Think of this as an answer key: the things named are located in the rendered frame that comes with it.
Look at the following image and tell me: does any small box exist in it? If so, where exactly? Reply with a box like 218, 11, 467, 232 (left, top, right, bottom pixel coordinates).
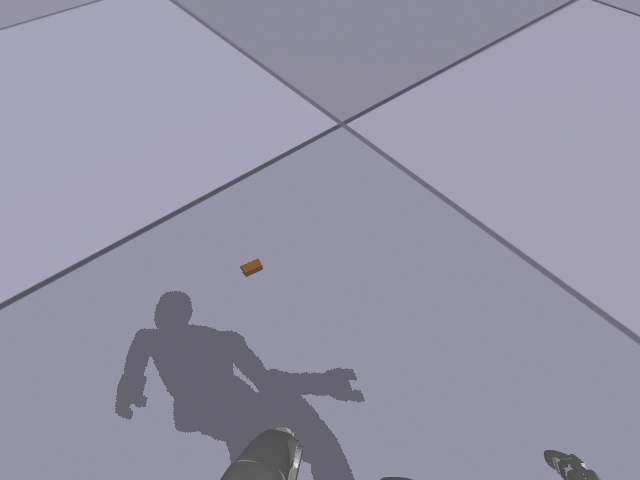
241, 259, 263, 277

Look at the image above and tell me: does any right robot hand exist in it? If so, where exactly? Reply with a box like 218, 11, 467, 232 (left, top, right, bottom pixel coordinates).
544, 450, 601, 480

